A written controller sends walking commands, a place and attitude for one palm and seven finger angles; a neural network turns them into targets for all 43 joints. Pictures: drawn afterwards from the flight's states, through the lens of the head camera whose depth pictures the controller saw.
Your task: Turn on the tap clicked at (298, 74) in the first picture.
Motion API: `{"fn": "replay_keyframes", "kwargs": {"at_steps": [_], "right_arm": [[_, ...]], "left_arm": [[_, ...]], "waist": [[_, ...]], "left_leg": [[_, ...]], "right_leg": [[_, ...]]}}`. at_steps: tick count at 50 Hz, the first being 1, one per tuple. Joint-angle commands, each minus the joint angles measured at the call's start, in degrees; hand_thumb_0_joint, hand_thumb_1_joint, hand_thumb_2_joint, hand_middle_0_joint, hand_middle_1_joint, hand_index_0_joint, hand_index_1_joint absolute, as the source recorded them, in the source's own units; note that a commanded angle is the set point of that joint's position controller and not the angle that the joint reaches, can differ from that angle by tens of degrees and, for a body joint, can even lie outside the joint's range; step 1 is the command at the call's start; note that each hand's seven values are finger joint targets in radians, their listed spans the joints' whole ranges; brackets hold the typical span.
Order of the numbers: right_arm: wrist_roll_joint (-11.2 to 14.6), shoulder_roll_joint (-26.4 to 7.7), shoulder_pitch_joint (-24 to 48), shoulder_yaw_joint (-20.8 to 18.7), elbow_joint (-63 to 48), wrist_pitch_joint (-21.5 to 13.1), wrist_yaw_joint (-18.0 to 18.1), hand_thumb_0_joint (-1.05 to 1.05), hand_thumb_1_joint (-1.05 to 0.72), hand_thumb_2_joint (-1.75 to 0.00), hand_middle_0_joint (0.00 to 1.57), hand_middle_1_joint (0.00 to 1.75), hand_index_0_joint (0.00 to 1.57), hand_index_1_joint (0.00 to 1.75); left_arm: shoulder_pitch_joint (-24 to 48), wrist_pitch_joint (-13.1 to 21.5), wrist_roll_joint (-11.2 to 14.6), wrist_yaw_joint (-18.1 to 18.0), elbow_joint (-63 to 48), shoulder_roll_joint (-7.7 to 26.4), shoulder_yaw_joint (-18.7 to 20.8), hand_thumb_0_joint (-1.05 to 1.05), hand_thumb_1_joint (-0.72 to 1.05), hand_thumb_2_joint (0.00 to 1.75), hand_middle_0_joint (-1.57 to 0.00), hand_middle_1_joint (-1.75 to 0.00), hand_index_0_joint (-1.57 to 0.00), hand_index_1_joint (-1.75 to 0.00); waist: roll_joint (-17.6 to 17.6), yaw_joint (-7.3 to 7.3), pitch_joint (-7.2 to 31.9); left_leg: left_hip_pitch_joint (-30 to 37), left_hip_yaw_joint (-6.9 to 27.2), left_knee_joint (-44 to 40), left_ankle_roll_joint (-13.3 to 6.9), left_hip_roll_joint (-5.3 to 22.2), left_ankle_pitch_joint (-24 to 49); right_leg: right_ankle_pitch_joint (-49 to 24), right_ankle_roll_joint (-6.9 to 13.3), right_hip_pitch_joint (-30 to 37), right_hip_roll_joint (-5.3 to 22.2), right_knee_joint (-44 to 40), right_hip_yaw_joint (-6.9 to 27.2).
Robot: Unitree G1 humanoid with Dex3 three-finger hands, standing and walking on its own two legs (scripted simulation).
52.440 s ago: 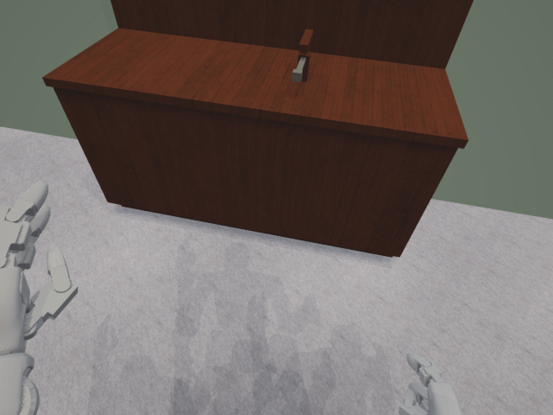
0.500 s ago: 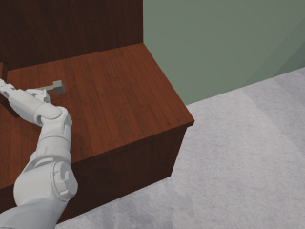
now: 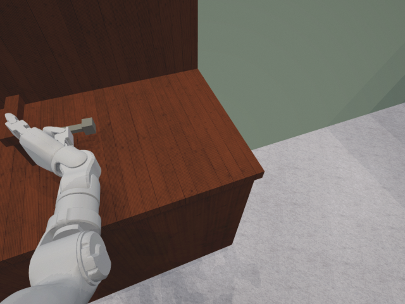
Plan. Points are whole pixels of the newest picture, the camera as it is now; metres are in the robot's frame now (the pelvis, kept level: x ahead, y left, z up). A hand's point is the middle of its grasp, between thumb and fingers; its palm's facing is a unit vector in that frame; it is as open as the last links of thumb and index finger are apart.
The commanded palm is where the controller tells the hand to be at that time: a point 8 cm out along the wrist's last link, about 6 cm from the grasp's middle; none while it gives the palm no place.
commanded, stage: lift the hand up off the lever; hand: left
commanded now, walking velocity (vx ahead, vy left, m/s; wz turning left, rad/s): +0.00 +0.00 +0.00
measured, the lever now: (88, 126) +0.52 +0.26 +0.04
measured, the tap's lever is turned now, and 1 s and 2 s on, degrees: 86 86 86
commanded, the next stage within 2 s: draw the hand back beside the body in 0.18 s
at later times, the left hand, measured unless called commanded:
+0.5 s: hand (75, 133) +0.41 +0.22 +0.13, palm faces +0.47 -0.88 -0.10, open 7.8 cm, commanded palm +0.34 +0.27 +0.13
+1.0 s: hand (43, 194) +0.28 +0.23 +0.15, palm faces +0.30 -0.92 -0.24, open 7.6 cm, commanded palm +0.23 +0.28 +0.16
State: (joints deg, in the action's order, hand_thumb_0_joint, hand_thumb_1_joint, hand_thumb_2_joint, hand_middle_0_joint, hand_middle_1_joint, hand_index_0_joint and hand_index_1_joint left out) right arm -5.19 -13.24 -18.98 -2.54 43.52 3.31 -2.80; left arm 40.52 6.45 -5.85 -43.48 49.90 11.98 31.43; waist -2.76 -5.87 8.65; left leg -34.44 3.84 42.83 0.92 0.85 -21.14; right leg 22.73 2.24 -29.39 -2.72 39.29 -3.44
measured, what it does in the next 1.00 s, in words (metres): stands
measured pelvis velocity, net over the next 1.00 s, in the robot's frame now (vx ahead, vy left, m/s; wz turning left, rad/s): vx -0.02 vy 0.01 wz -0.03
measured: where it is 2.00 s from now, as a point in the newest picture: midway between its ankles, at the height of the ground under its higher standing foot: outside the picture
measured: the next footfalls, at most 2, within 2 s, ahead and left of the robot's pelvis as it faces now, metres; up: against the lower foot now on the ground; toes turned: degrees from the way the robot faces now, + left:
none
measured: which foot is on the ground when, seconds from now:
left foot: down 0.00-1.00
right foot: down 0.00-1.00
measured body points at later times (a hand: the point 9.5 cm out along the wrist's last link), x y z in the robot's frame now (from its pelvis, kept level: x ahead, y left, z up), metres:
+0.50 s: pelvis -0.01 +0.00 +0.01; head +0.00 -0.01 +0.46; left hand +0.38 +0.27 +0.14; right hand +0.05 -0.26 -0.12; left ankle -0.01 +0.13 -0.71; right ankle -0.04 -0.09 -0.71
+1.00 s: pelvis -0.02 +0.01 +0.03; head -0.04 -0.02 +0.48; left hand +0.25 +0.28 +0.16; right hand +0.16 -0.22 -0.05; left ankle -0.01 +0.13 -0.71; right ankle -0.04 -0.09 -0.71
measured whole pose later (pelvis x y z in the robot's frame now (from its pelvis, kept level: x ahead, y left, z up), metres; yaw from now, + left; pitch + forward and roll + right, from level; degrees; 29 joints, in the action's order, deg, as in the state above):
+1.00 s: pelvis -0.02 +0.01 +0.03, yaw -2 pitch -3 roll +0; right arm 1.7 -13.1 -9.1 1.6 36.2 -2.9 3.0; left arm 0.0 6.2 4.6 -5.1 8.6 17.1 11.2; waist -3.4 1.4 -0.3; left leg -8.5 1.1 24.3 0.2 0.3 -12.5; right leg 14.3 1.7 -5.3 -1.8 23.0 -0.6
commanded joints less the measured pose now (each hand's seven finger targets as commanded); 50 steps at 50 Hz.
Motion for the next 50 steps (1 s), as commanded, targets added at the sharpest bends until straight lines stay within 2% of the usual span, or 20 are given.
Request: {"fn": "replay_keyframes", "kwargs": {"at_steps": [1,14,15,17,18,19,20,22,23,24,25,27,28,32,33,39,42,45,48,50], "right_arm": [[0.2,-8.1,-2.9,-2.4,-4.4,-1.5,0.8,0.00,-0.90,-0.90,0.20,0.30,0.20,0.30],[0.1,-7.9,-1.3,-2.2,-4.2,-2.1,1.2,0.00,-0.90,-0.90,0.20,0.30,0.20,0.30],[1.0,-8.6,-1.5,-2.5,-5.0,-1.5,2.0,0.00,-0.90,-0.90,0.20,0.30,0.20,0.30],[1.9,-8.8,-2.2,-2.5,-6.8,-1.7,3.2,0.00,-0.90,-0.90,0.20,0.30,0.20,0.30],[2.6,-8.5,-1.4,-2.2,-7.6,-1.4,3.7,0.00,-0.90,-0.90,0.20,0.30,0.20,0.30],[3.3,-8.0,-1.1,-2.2,-8.2,-1.3,4.1,0.00,-0.90,-0.90,0.20,0.30,0.20,0.30],[3.9,-7.8,-0.5,-1.8,-8.6,-1.3,4.3,0.00,-0.90,-0.90,0.20,0.30,0.20,0.30],[5.1,-8.3,0.7,-1.0,-9.9,-1.1,5.3,0.00,-0.90,-0.90,0.20,0.30,0.20,0.30],[5.7,-8.4,1.8,-0.8,-10.3,-1.0,5.8,0.00,-0.90,-0.90,0.20,0.30,0.20,0.30],[6.3,-7.9,2.9,-0.4,-11.4,-1.2,6.1,0.00,-0.90,-0.90,0.20,0.30,0.20,0.30],[6.6,-8.5,0.8,-0.6,-10.6,-0.6,5.1,0.00,-0.90,-0.90,0.20,0.30,0.20,0.30],[7.4,-7.9,3.6,-0.1,-13.2,-0.7,5.0,0.00,-0.90,-0.90,0.20,0.30,0.20,0.30],[7.6,-8.2,5.0,-0.1,-13.7,-1.0,5.2,0.00,-0.90,-0.90,0.20,0.30,0.20,0.30],[7.9,-8.7,8.3,0.1,-14.4,-4.3,6.0,0.00,-0.90,-0.90,0.20,0.30,0.20,0.30],[7.9,-8.5,9.1,0.3,-14.4,-5.2,6.3,0.00,-0.90,-0.90,0.20,0.30,0.20,0.30],[7.4,-8.0,10.8,1.0,-12.8,-8.6,6.7,0.00,-0.90,-0.90,0.20,0.30,0.20,0.30],[7.2,-7.7,12.4,1.2,-13.3,-8.7,6.7,0.00,-0.90,-0.90,0.20,0.30,0.20,0.30],[7.1,-7.0,13.7,1.7,-14.0,-8.7,6.5,0.00,-0.90,-0.90,0.20,0.30,0.20,0.30],[6.7,-6.9,14.4,1.7,-14.7,-8.9,6.5,0.00,-0.90,-0.90,0.20,0.30,0.20,0.30],[6.5,-6.3,15.1,2.0,-15.4,-9.0,6.5,0.00,-0.90,-0.90,0.20,0.30,0.20,0.30]], "left_arm": [[24.1,2.8,-2.2,-0.6,-15.3,15.1,-2.3,0.00,0.90,0.90,-0.15,-0.15,-0.15,-0.15],[25.7,2.0,-2.6,-1.2,-15.3,14.4,-2.7,0.00,0.90,0.90,-0.15,-0.15,-0.15,-0.15],[22.2,2.3,-5.0,7.2,-19.5,12.3,-13.0,0.00,0.90,0.90,-0.15,-0.15,-0.15,-0.15],[18.8,3.2,-2.3,13.7,-23.9,17.9,-8.7,0.00,0.90,0.90,-0.15,-0.16,-0.15,-0.16],[17.1,3.5,-1.5,16.2,-27.8,18.1,-9.5,0.00,0.90,0.90,-0.15,-0.16,-0.15,-0.16],[13.2,3.8,-0.1,19.2,-30.0,17.0,-10.7,0.00,0.90,0.90,-0.16,-0.16,-0.16,-0.16],[8.2,3.8,1.8,22.4,-29.1,15.3,-11.8,0.00,0.90,0.90,-0.16,-0.17,-0.16,-0.17],[-0.7,2.9,6.5,29.4,-27.1,17.1,-10.2,0.00,0.90,0.90,-0.16,-0.17,-0.16,-0.17],[-3.9,2.1,9.0,31.2,-26.7,19.0,-6.9,0.00,0.90,0.90,-0.16,-0.18,-0.16,-0.18],[-5.2,1.1,11.1,32.1,-28.6,17.5,-7.1,0.00,0.90,0.90,-0.16,-0.18,-0.16,-0.18],[-15.4,-0.1,7.6,32.4,-21.6,29.2,-5.4,0.00,0.90,0.90,-0.16,-0.18,-0.16,-0.18],[-14.0,0.0,9.5,34.6,-29.0,24.5,-9.3,0.00,0.90,0.90,-0.16,-0.19,-0.16,-0.19],[-10.8,0.4,9.5,35.4,-33.0,24.2,-11.0,0.00,0.90,0.90,-0.16,-0.19,-0.16,-0.19],[-4.7,2.1,10.2,36.0,-43.2,23.5,-14.3,0.00,0.90,0.90,-0.17,-0.20,-0.17,-0.20],[-1.4,2.6,9.9,36.2,-46.4,21.6,-16.9,0.00,0.90,0.90,-0.17,-0.21,-0.17,-0.21],[-11.9,3.2,10.0,36.0,-45.0,16.1,-19.5,0.00,0.90,0.90,-0.18,-0.22,-0.18,-0.22],[-18.7,3.4,10.3,36.6,-46.8,17.2,-17.0,0.00,0.90,0.90,-0.18,-0.23,-0.18,-0.23],[-23.1,3.8,10.5,37.3,-50.7,17.9,-15.2,0.00,0.90,0.90,-0.18,-0.24,-0.18,-0.24],[-28.6,3.8,10.7,37.7,-56.1,21.0,-11.1,0.00,0.90,0.90,-0.18,-0.25,-0.18,-0.25],[-29.6,3.6,10.9,38.0,-60.0,19.5,-12.1,0.00,0.90,0.90,-0.19,-0.26,-0.19,-0.26]], "waist": [[-1.1,0.60,18.3],[-1.7,0.75,17.3],[-0.5,-0.75,18.9],[-1.8,2.12,22.5],[-5.3,3.00,23.3],[-4.4,3.64,23.3],[-2.2,3.90,20.0],[4.6,4.87,13.7],[2.8,6.30,12.2],[3.7,6.87,10.5],[2.5,6.93,8.0],[2.9,5.83,3.4],[-1.9,5.73,3.5],[-0.7,4.56,1.9],[-3.3,3.76,1.2],[0.8,4.86,-1.0],[2.7,6.48,-0.3],[-0.9,7.52,-1.4],[-0.9,8.50,-0.8],[-1.6,8.33,-1.7]], "left_leg": [[13.3,-2.1,-1.8,-2.4,-1.2,28.1],[12.7,-1.6,-2.9,-2.0,-1.4,24.0],[16.1,-2.5,-2.5,-2.2,-0.6,26.4],[18.7,-3.2,-3.3,-2.7,-0.8,29.6],[20.9,-2.8,-3.8,-2.4,-0.7,32.2],[22.0,-2.8,-4.2,-2.2,-0.3,33.7],[20.6,-3.3,-4.8,-2.4,-0.3,32.3],[15.4,-4.0,-7.3,-2.8,-0.6,25.5],[15.0,-4.4,-8.6,-2.8,-0.8,23.5],[14.6,-4.8,-9.7,-2.9,-1.0,21.2],[17.6,-5.1,-11.4,-3.1,-0.7,17.8],[17.8,-4.9,-13.2,-3.3,-0.7,16.4],[20.3,-5.2,-14.3,-3.2,-1.0,15.8],[26.3,-3.4,-17.1,-3.5,-0.7,12.6],[28.3,-3.1,-17.9,-3.4,-0.7,11.7],[30.3,-1.7,-20.7,-3.1,-0.9,8.5],[30.0,-2.2,-21.1,-3.1,-1.0,10.2],[30.0,-2.4,-21.9,-2.6,-1.0,11.3],[30.5,-2.6,-21.8,-2.5,-0.9,15.6],[30.8,-3.0,-21.8,-2.4,-0.8,16.2]], "right_leg": [[-30.1,-1.5,10.1,0.9,-3.4,0.3],[-25.1,-1.2,8.4,1.0,-3.4,0.1],[-28.9,-0.7,8.8,0.6,-2.4,1.8],[-33.3,-0.4,13.4,0.5,-3.6,2.4],[-33.7,-0.2,14.4,0.5,-3.7,2.7],[-34.2,-0.1,15.2,0.2,-4.1,2.7],[-35.1,-0.3,15.8,0.1,-5.0,2.8],[-36.1,-0.7,19.2,0.3,-6.6,3.0],[-35.1,-0.7,20.7,0.6,-7.6,3.2],[-33.7,-1.1,21.4,0.8,-8.8,3.1],[-32.4,-1.5,22.7,2.6,-9.6,4.3],[-28.7,-1.2,21.4,2.2,-12.0,3.8],[-26.1,-0.8,20.8,2.2,-13.1,3.8],[-18.6,-0.6,17.8,1.1,-17.1,3.9],[-17.0,-0.5,16.2,1.0,-17.8,3.9],[-13.1,-0.4,17.3,1.1,-19.3,3.0],[-14.4,-0.4,20.3,1.4,-19.8,2.9],[-15.5,-0.1,21.8,1.7,-20.1,2.9],[-19.5,0.0,24.0,1.7,-20.3,2.7],[-20.3,-0.1,24.0,1.8,-20.5,2.8]]}}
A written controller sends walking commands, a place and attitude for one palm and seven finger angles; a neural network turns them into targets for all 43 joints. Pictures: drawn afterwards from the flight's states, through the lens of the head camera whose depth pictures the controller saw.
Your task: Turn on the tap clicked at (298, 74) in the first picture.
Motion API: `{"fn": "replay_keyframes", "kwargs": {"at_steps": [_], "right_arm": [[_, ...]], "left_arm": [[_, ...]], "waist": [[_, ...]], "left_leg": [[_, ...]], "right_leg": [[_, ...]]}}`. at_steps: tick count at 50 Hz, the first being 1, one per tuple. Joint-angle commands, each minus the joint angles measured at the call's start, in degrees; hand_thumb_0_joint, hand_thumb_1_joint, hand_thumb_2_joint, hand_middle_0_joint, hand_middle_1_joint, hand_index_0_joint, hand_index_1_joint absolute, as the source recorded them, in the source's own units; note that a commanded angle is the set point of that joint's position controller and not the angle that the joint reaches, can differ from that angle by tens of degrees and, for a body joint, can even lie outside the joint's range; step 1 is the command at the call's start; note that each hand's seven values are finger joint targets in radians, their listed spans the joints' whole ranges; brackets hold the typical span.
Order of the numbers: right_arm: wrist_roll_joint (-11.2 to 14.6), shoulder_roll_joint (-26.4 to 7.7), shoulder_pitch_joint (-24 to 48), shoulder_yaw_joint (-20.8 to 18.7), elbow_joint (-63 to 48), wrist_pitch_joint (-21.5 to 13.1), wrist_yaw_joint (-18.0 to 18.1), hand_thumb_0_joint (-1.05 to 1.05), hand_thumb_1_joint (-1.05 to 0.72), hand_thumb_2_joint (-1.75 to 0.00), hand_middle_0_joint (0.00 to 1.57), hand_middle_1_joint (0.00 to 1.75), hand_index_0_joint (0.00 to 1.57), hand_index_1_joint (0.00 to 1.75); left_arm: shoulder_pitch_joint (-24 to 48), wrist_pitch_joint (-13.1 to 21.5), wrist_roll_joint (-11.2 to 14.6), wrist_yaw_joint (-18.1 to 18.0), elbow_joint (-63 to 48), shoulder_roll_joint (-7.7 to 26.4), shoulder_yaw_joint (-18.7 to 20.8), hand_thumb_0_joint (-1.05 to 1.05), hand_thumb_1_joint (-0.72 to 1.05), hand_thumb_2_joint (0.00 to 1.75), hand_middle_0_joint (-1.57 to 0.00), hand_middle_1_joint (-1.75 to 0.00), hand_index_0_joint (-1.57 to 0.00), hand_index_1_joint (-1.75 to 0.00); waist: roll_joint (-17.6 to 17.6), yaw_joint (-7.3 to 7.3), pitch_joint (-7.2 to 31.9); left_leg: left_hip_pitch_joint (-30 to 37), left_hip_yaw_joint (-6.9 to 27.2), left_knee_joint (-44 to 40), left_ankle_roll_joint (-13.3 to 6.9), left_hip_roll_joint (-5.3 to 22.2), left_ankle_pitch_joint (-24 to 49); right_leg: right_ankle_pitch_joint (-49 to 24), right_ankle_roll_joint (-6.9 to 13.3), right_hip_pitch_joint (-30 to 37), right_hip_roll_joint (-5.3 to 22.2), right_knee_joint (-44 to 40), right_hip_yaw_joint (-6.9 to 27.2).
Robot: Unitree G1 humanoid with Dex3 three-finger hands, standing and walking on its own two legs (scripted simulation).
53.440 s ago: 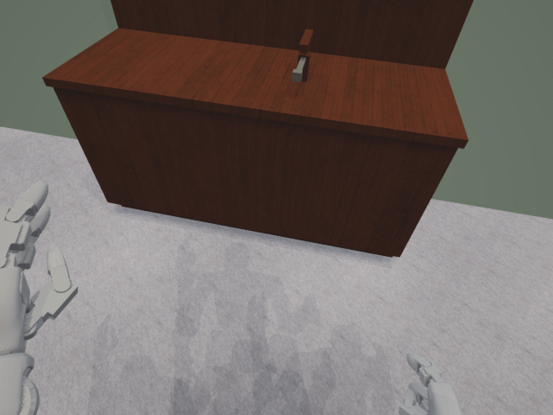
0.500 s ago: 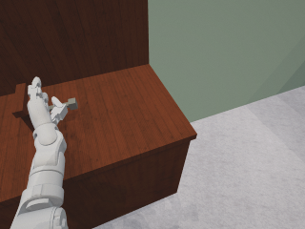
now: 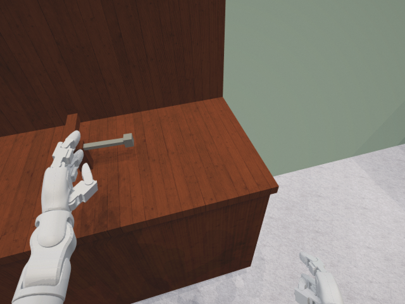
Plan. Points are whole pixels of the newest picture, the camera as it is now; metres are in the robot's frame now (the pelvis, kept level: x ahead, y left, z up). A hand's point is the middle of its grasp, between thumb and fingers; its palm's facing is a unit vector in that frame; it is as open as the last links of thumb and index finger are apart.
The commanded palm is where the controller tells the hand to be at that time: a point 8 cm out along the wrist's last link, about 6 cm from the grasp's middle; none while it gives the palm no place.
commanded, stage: draw the hand back beside the body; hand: left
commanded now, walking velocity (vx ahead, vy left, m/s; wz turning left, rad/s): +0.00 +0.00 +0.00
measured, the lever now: (128, 140) +0.54 +0.27 +0.01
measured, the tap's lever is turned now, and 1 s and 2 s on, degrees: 86 86 86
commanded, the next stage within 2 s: step back with the hand held close in 0.76 s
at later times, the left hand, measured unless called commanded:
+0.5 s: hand (67, 215) +0.21 +0.23 +0.15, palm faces +0.38 -0.85 -0.37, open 7.4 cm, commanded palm +0.17 +0.27 +0.17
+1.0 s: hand (45, 214) +0.20 +0.25 +0.17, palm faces +0.44 -0.81 -0.38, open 7.4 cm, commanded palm +0.15 +0.28 +0.17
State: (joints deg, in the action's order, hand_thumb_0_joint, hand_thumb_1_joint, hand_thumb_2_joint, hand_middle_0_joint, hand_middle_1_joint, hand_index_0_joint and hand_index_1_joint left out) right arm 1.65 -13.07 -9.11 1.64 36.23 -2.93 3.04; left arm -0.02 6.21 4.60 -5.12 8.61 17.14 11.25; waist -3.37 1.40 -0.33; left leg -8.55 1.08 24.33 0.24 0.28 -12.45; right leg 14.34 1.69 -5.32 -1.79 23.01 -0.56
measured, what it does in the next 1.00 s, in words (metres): stands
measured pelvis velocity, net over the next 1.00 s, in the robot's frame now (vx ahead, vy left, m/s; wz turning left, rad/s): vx -0.01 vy -0.01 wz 0.03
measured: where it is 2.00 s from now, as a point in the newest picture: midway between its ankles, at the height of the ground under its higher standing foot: outside the picture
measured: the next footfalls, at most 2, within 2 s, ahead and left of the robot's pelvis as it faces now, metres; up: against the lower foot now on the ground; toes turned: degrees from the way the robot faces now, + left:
none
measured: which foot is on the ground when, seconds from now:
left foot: down 0.00-1.00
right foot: down 0.00-1.00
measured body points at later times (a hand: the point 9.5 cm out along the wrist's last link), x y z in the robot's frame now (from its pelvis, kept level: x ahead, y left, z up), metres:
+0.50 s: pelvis +0.02 -0.01 +0.00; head -0.01 -0.04 +0.45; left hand +0.18 +0.27 +0.17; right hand +0.21 -0.23 -0.09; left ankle +0.01 +0.12 -0.74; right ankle -0.02 -0.10 -0.74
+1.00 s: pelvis -0.01 -0.01 +0.00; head -0.02 -0.03 +0.45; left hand +0.17 +0.29 +0.19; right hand +0.19 -0.22 -0.09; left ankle +0.01 +0.12 -0.74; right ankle -0.02 -0.10 -0.74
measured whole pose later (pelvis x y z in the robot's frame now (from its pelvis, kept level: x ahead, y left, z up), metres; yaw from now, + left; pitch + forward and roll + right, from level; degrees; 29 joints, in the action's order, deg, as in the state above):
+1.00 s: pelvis -0.01 -0.01 +0.00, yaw +2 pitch -3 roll -1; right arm 0.5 -12.8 -9.7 1.1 36.3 -4.3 3.9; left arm -22.0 8.9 4.2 -5.3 -19.9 20.1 18.6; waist -4.6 2.7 -0.4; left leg -11.9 3.2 29.1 0.6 1.2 -14.2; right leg 14.8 2.1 -6.5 -2.9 24.4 -2.6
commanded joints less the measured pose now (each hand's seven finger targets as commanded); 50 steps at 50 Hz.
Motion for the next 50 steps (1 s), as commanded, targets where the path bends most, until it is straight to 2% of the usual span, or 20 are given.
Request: {"fn": "replay_keyframes", "kwargs": {"at_steps": [1,8,12,16,18,22,24,27,28,31,35,37,38,42,43,44,45,46,47,50], "right_arm": [[-0.5,-6.3,5.5,-2.2,-8.3,-3.0,0.6,0.00,-0.90,-0.90,0.20,0.30,0.20,0.30],[-1.0,-6.0,6.1,-2.3,-8.6,-4.5,0.6,0.00,-0.90,-0.90,0.20,0.30,0.20,0.30],[-1.3,-6.3,6.1,-2.7,-8.6,-5.0,0.5,0.00,-0.90,-0.90,0.20,0.30,0.20,0.30],[-1.4,-6.0,6.5,-2.9,-8.6,-5.2,0.5,0.00,-0.90,-0.90,0.20,0.30,0.20,0.30],[-1.5,-5.9,6.6,-2.8,-8.6,-5.4,0.4,0.00,-0.90,-0.90,0.20,0.30,0.20,0.30],[-1.6,-5.4,6.7,-3.0,-9.1,-5.9,0.4,0.00,-0.90,-0.90,0.20,0.30,0.20,0.30],[-1.5,-5.1,6.5,-3.0,-9.2,-5.9,0.4,0.00,-0.90,-0.90,0.20,0.30,0.20,0.30],[-1.4,-5.4,6.9,-3.2,-8.7,-5.7,0.8,0.00,-0.90,-0.90,0.20,0.30,0.20,0.30],[-1.3,-5.5,7.0,-3.1,-8.6,-5.6,1.0,0.00,-0.90,-0.90,0.20,0.30,0.20,0.30],[-1.3,-5.5,7.1,-3.1,-8.6,-5.8,1.6,0.00,-0.90,-0.90,0.20,0.30,0.20,0.30],[-1.6,-5.3,7.5,-2.8,-9.1,-6.6,1.8,0.00,-0.90,-0.90,0.20,0.30,0.20,0.30],[-1.6,-5.3,7.5,-2.8,-9.1,-7.1,1.6,0.00,-0.90,-0.90,0.20,0.30,0.20,0.30],[-1.6,-5.4,7.4,-2.7,-8.9,-7.3,1.6,0.00,-0.90,-0.90,0.20,0.30,0.20,0.30],[-1.5,-5.2,7.5,-2.7,-8.6,-7.2,1.4,0.00,-0.90,-0.90,0.20,0.30,0.20,0.30],[-1.4,-5.4,7.4,-2.8,-8.5,-7.1,1.4,0.00,-0.90,-0.90,0.20,0.30,0.20,0.30],[-1.4,-5.5,7.7,-2.7,-8.4,-7.0,1.6,0.00,-0.90,-0.90,0.20,0.30,0.20,0.30],[-0.9,-5.2,6.1,-2.2,-9.8,-5.8,1.7,0.00,-0.90,-0.90,0.20,0.30,0.20,0.30],[-1.3,-4.5,5.6,-2.0,-7.8,-5.0,1.7,0.00,-0.90,-0.90,0.20,0.30,0.20,0.30],[-1.2,-4.8,5.9,-2.4,-8.7,-4.4,1.6,0.00,-0.90,-0.90,0.20,0.30,0.20,0.30],[-1.0,-5.6,5.2,-2.9,-10.5,-3.3,1.4,0.00,-0.90,-0.90,0.20,0.30,0.20,0.30]], "left_arm": [[9.8,3.8,0.5,-0.3,-20.3,14.1,8.1,0.00,0.90,0.90,-0.19,-0.26,-0.19,-0.26],[0.7,3.4,0.1,0.0,-28.9,11.0,6.0,0.00,0.90,0.90,-0.19,-0.28,-0.19,-0.28],[-5.8,3.3,0.1,-0.2,-32.9,11.0,6.8,0.00,0.90,0.90,-0.20,-0.29,-0.20,-0.29],[-11.6,3.6,0.1,-0.3,-37.3,12.0,8.7,0.00,0.90,0.90,-0.20,-0.30,-0.20,-0.30],[-14.1,3.7,0.0,-0.3,-40.2,12.9,10.0,0.00,0.90,0.90,-0.20,-0.30,-0.20,-0.30],[-20.6,3.9,0.3,-0.4,-43.0,12.6,11.0,0.00,0.90,0.90,-0.20,-0.30,-0.20,-0.30],[-23.1,3.9,0.3,-0.4,-44.3,12.1,11.0,0.00,0.90,0.90,-0.20,-0.30,-0.20,-0.30],[-21.3,3.5,0.6,-0.1,-40.6,10.7,9.8,0.00,0.90,0.90,-0.20,-0.30,-0.20,-0.30],[-19.7,3.4,0.5,0.0,-40.3,10.1,9.3,0.00,0.90,0.90,-0.20,-0.30,-0.20,-0.30],[-17.3,3.9,0.2,-0.5,-39.9,10.8,9.7,0.00,0.90,0.90,-0.20,-0.30,-0.20,-0.30],[-17.1,4.5,-0.1,-1.0,-43.4,11.5,9.6,0.00,0.90,0.90,-0.20,-0.30,-0.20,-0.30],[-18.0,4.7,-0.1,-1.1,-44.4,11.6,9.6,0.00,0.90,0.90,-0.20,-0.30,-0.20,-0.30],[-18.1,4.7,-0.3,-1.2,-45.2,12.3,10.2,0.00,0.90,0.90,-0.20,-0.30,-0.20,-0.30],[-19.9,4.2,0.2,-1.1,-41.7,11.5,10.2,0.00,0.90,0.90,-0.20,-0.30,-0.20,-0.30],[-20.1,4.2,0.1,-1.0,-41.3,11.6,10.6,0.00,0.90,0.90,-0.20,-0.30,-0.20,-0.30],[-13.0,4.6,0.3,-1.3,-43.6,14.2,12.3,0.00,0.90,0.90,-0.20,-0.30,-0.20,-0.30],[-7.9,6.1,0.4,-1.9,-44.1,19.6,19.1,0.00,0.90,0.90,-0.20,-0.30,-0.20,-0.30],[-13.1,6.3,0.0,-1.2,-38.2,14.7,15.3,0.00,0.90,0.90,-0.20,-0.30,-0.20,-0.30],[-15.7,5.8,-0.1,-0.8,-36.5,13.7,14.3,0.00,0.90,0.90,-0.20,-0.30,-0.20,-0.30],[-19.3,6.1,-0.4,-0.4,-37.9,11.3,11.8,0.00,0.90,0.90,-0.20,-0.30,-0.20,-0.30]], "waist": [[-0.9,1.12,6.8],[-1.0,1.06,7.0],[2.4,1.67,7.9],[2.3,2.12,7.3],[-0.4,2.33,6.6],[2.0,2.62,5.8],[0.0,2.66,5.1],[4.8,1.74,1.8],[3.6,1.36,0.3],[1.0,1.63,1.7],[-0.7,2.19,4.7],[0.3,2.39,5.4],[-1.9,2.48,5.6],[2.4,2.29,1.5],[2.0,2.21,1.6],[0.3,1.98,2.4],[2.3,0.68,-2.2],[5.8,-0.19,-0.6],[6.6,-0.26,-0.1],[2.0,-0.12,4.1]], "left_leg": [[5.0,-0.4,-3.3,-1.8,-0.1,7.9],[7.6,-0.5,-2.5,-2.0,0.0,11.3],[7.5,-0.6,-1.5,-2.3,0.2,13.5],[6.9,-0.9,-0.7,-2.4,0.2,14.4],[6.3,-0.6,-0.6,-2.1,0.2,14.7],[5.4,-0.8,0.5,-2.4,0.3,14.4],[4.8,-0.8,0.6,-2.1,0.4,14.0],[3.7,-0.9,0.9,-2.4,0.7,10.3],[3.6,-0.8,0.9,-2.5,0.5,8.9],[4.1,-0.4,0.8,-2.5,0.3,6.1],[5.2,0.0,0.6,-2.4,0.0,7.1],[5.2,0.2,0.5,-2.4,0.0,7.9],[5.1,0.3,0.4,-2.3,-0.1,8.3],[2.9,0.4,0.1,-2.2,0.4,6.8],[2.9,0.5,0.0,-2.2,0.4,6.7],[3.0,0.4,-0.3,-2.2,0.2,6.0],[0.0,1.6,2.8,-3.0,1.7,2.9],[0.0,2.2,4.7,-3.0,1.8,3.1],[0.0,2.1,5.5,-3.0,1.7,4.3],[0.3,2.4,4.0,-2.7,2.9,8.3]], "right_leg": [[-12.4,0.4,-0.1,0.9,-4.3,-0.1],[-14.8,0.3,-0.6,1.0,-4.5,-0.3],[-17.5,0.0,0.5,1.4,-3.7,-0.5],[-19.2,-0.2,0.5,1.9,-3.3,-0.4],[-18.8,0.0,0.5,1.9,-3.2,-0.4],[-19.7,-0.3,-0.2,2.2,-2.9,-0.6],[-18.9,-0.3,-0.5,2.3,-2.8,-0.7],[-15.8,-0.9,-3.4,2.3,-3.5,-0.4],[-14.0,-0.7,-4.7,2.2,-4.1,-0.3],[-10.0,-0.6,-4.8,2.3,-4.2,-0.1],[-10.8,-0.2,-3.1,2.4,-3.6,-0.1],[-11.7,-0.2,-2.4,2.4,-3.4,-0.3],[-11.7,0.1,-2.1,2.4,-3.2,-0.4],[-10.4,-0.3,-3.6,2.3,-3.7,-0.6],[-10.0,-0.1,-3.6,2.2,-3.8,-0.6],[-9.3,-0.1,-3.3,2.4,-3.9,-0.3],[-14.8,-0.4,-9.0,5.8,-6.8,5.2],[-18.5,-0.3,-8.8,7.5,-6.4,4.9],[-21.2,-0.3,-9.0,8.5,-6.0,5.7],[-20.5,-0.5,-7.1,8.3,-3.0,3.9]]}}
